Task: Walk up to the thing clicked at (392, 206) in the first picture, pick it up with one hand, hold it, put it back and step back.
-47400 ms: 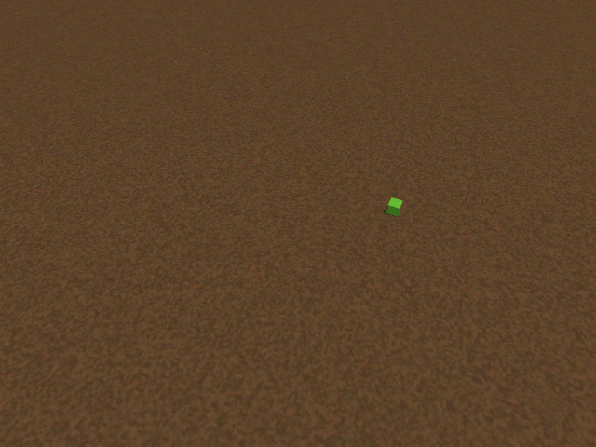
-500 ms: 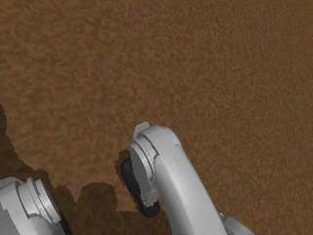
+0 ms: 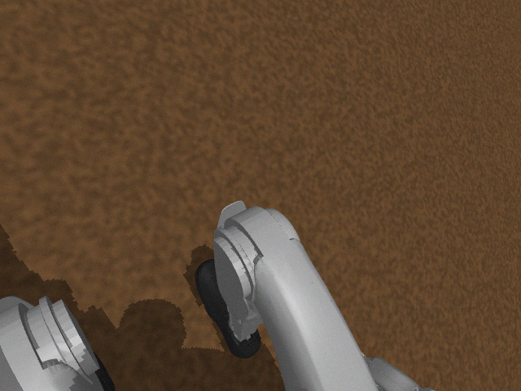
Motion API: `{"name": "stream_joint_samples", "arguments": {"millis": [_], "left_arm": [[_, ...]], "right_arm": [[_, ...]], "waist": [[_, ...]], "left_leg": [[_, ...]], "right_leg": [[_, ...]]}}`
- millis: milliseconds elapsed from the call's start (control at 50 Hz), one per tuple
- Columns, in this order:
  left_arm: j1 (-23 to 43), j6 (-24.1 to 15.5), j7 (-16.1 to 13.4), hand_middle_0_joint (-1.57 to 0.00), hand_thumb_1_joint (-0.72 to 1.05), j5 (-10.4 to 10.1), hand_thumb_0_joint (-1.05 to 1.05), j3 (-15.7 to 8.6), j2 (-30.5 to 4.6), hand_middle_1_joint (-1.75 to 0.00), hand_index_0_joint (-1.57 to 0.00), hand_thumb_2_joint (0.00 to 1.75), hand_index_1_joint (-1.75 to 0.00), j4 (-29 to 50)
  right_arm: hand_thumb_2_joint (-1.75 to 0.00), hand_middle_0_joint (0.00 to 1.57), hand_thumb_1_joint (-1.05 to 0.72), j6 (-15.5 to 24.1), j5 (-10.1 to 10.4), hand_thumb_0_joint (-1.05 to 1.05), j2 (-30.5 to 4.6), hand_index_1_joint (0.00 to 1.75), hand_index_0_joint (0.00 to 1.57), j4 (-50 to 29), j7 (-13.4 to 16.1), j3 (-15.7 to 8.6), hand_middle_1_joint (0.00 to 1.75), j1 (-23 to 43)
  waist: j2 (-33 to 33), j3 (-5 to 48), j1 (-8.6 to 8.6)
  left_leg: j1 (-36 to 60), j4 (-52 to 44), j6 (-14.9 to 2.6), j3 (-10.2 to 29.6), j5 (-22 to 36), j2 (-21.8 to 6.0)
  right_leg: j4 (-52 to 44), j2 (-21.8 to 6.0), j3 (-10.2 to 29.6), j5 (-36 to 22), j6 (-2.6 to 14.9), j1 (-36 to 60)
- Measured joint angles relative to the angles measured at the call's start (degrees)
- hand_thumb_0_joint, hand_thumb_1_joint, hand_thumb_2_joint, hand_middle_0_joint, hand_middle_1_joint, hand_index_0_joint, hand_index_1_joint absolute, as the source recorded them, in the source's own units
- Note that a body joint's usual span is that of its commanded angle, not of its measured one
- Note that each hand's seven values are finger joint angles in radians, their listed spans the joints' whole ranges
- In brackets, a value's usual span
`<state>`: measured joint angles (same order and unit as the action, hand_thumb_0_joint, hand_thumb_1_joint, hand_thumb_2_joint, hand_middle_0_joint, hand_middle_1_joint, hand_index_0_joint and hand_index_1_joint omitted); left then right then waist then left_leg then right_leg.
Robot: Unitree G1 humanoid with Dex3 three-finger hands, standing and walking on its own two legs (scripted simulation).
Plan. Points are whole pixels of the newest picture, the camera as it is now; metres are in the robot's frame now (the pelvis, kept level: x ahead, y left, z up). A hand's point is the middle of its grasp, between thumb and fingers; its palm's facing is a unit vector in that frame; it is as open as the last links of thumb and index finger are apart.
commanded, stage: open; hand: left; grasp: from above
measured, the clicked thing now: out of the picture +0.48 +0.25 -0.28
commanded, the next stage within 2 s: withdraw in 0.48 s
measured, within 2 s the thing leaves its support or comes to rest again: rests again in 0.94 s
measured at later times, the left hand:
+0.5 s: hand out of the picture +0.47 +0.26 -0.25, palm faces -0.45 -0.13 -0.88, open 11.6 cm
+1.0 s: hand out of the picture +0.50 +0.28 -0.14, palm faces -0.29 -0.09 -0.95, open 12.7 cm
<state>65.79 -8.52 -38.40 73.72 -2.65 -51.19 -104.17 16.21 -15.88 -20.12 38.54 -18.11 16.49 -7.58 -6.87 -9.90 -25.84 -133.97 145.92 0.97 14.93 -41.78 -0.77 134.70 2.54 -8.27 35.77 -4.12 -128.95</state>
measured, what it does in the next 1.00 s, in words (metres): stands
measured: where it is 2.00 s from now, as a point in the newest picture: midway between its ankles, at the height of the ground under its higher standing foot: (176, 369)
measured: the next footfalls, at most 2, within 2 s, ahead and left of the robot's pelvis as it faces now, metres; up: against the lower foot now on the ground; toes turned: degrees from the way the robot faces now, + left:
none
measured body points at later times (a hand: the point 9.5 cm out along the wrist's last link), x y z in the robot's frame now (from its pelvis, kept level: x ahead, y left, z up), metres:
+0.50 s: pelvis +0.00 +0.00 +0.01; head +0.28 +0.12 +0.33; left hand +0.49 +0.26 -0.20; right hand +0.03 -0.25 -0.04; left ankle +0.06 +0.13 -0.27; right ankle +0.12 -0.12 -0.27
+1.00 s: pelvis +0.01 -0.01 +0.02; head +0.25 +0.09 +0.39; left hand +0.51 +0.28 -0.09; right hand +0.04 -0.26 -0.06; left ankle +0.06 +0.13 -0.27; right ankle +0.12 -0.12 -0.27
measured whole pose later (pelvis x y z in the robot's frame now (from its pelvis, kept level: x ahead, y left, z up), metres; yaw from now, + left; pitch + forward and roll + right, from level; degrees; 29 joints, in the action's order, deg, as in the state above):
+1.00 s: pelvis +0.01 -0.01 +0.02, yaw +2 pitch +34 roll -11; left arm 60.3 1.1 -28.8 66.6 -1.4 -40.9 -83.4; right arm 9.2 -9.7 -17.8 41.3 -19.0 8.7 -11.5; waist 0.4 1.7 -19.6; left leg -133.6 140.6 1.4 11.6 -42.3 -1.3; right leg 132.2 1.7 -5.9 37.1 -2.9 -130.3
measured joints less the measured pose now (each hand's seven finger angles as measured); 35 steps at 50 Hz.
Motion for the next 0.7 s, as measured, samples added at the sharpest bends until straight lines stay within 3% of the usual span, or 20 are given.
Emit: {"name": "stream_joint_samples", "arguments": {"millis": [320,520,700], "left_arm": [[-0.48,-0.33,1.70,-0.45,-0.08,-1.47,-0.01,1.01,-0.02,-0.66,-0.46,0.64,-0.64,1.59],[-0.58,-0.74,1.37,-0.39,-0.12,-0.77,0.00,1.57,-0.03,-0.73,-0.40,0.71,-0.72,1.89],[-0.05,-0.18,1.01,-0.37,-0.15,-0.94,0.00,0.45,-0.43,-0.75,-0.38,0.74,-0.73,2.77]], "right_arm": [[-0.90,0.20,-0.91,-0.76,0.88,0.00,-0.10,0.30,0.20,-0.79,0.52,0.19,0.30,-0.95],[-0.90,0.20,-0.90,-0.90,0.86,0.00,0.14,0.30,0.20,-1.06,0.85,0.37,0.30,-0.98],[-0.90,0.20,-0.91,-0.45,0.78,0.00,0.30,0.30,0.20,-1.35,0.79,0.31,0.30,-0.72]], "waist": [[0.14,0.19,0.30],[-0.18,0.10,0.41],[-0.38,-0.44,0.30]], "left_leg": [[0.40,-0.68,-0.07,-0.06,-0.17,-0.13],[0.53,-0.96,-0.01,-0.07,-0.01,-0.08],[0.54,-1.18,0.13,-0.07,0.05,-0.09]], "right_leg": [[-0.72,0.00,-0.06,0.15,0.20,0.44],[-0.98,-0.06,-0.09,0.04,0.30,0.61],[-1.12,-0.07,-0.08,-0.04,0.21,0.52]]}}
